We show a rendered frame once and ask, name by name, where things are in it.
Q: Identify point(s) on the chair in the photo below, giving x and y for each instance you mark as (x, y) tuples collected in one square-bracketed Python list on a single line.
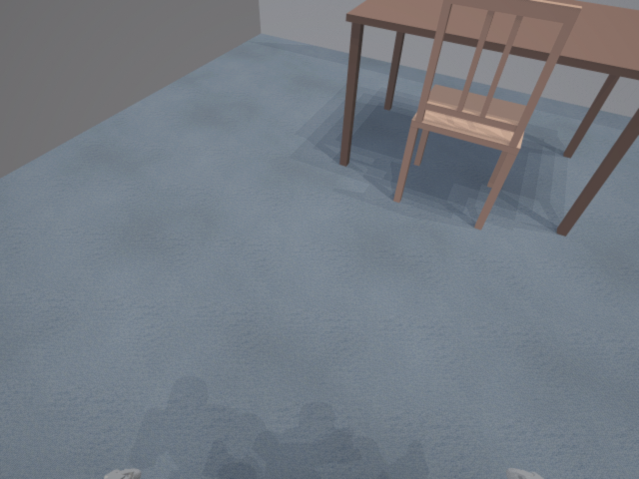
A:
[(479, 119)]

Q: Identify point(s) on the table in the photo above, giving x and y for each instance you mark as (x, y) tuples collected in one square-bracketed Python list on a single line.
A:
[(603, 39)]

